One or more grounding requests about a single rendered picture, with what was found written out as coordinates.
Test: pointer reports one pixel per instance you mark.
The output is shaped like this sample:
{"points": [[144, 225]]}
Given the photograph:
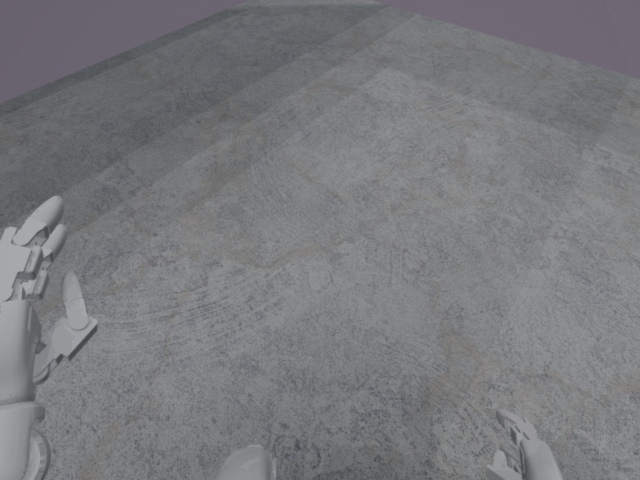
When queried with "left robot forearm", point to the left robot forearm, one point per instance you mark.
{"points": [[25, 453]]}

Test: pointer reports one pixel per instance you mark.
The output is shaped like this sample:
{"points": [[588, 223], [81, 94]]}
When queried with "robot left hand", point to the robot left hand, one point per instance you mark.
{"points": [[25, 256]]}

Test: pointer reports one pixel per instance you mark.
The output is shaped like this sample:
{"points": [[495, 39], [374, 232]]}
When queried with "robot right hand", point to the robot right hand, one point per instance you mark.
{"points": [[534, 461]]}

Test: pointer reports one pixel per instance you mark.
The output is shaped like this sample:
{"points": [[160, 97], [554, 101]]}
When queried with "robot left thigh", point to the robot left thigh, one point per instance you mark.
{"points": [[251, 463]]}

